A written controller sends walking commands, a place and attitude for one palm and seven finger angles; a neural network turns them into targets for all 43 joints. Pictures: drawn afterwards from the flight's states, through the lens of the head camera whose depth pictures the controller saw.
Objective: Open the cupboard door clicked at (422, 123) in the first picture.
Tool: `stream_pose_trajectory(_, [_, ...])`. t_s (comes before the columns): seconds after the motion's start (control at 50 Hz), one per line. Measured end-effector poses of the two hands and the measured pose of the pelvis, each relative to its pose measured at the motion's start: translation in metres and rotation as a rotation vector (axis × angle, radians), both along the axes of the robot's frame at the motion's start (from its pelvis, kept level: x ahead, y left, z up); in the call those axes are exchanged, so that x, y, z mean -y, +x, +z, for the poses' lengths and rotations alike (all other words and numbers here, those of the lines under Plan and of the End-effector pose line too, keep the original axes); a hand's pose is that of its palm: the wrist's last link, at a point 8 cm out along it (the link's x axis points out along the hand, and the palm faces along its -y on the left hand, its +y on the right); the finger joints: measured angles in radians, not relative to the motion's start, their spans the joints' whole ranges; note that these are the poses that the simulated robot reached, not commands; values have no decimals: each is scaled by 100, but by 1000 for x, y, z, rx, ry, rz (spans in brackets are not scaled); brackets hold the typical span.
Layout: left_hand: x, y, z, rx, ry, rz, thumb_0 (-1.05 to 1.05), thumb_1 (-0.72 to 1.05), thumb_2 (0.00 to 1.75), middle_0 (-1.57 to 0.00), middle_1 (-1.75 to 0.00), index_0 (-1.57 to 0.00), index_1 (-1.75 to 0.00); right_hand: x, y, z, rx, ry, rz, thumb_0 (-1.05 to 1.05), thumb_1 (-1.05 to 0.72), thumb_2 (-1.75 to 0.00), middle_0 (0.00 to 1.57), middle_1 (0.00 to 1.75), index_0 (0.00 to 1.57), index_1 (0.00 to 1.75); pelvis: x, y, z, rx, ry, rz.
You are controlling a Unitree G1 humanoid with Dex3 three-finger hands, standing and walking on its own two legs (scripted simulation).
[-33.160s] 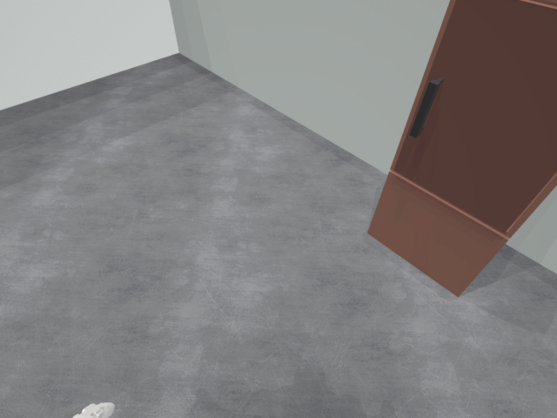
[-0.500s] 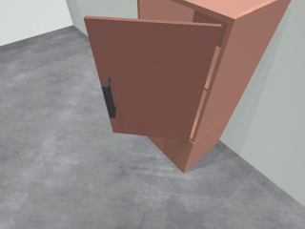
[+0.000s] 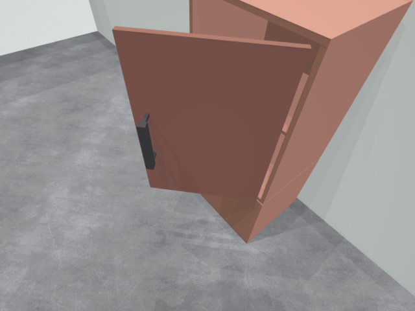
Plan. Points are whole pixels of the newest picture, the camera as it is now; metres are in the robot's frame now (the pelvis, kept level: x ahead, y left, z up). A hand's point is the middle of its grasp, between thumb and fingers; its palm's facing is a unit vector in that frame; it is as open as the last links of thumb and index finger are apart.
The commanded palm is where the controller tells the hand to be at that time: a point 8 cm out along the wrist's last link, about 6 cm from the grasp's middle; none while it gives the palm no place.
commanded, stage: come to a stop and stand still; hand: left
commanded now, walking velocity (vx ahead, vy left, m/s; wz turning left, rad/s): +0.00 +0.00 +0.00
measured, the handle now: (148, 142) +0.56 +0.21 -0.06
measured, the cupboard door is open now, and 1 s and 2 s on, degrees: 43 43 43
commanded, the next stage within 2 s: look again from close up in 0.34 s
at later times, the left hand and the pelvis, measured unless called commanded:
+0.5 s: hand out of the picture +0.07 +0.22 -0.17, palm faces -0.02 -0.96 -0.28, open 7.4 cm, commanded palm none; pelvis +0.01 +0.00 +0.00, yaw +0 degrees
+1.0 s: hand out of the picture +0.04 +0.20 -0.17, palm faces -0.01 -0.97 -0.24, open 7.4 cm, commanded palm none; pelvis +0.01 -0.01 +0.00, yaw +1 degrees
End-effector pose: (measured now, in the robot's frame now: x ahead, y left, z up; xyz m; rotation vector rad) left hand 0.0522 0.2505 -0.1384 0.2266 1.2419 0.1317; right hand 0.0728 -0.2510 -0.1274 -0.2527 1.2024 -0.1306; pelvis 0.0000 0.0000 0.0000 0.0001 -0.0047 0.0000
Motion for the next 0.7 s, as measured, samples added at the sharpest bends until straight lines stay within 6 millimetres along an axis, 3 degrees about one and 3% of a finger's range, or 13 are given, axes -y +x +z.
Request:
stream_pose_trajectory(0.2, [-11,11,2,1,21,7,1,91,90,-20,-29,-20,-29,7,17,4,6,-27,7,0,-90,-90,20,30,21,30,0,10,0,-1,1,3])
stream_pose_trajectory(0.44, [-17,9,5,-18,39,11,1,91,90,-20,-29,-20,-29,15,0,3,-48,-40,-11,1,-90,-90,20,30,21,30,0,13,1,5,3,4])
stream_pose_trajectory(0.7, [-7,1,3,-30,18,11,1,91,90,-20,-29,-20,-29,12,-16,0,-82,-24,-19,1,-90,-90,20,30,21,30,4,9,3,6,4,6])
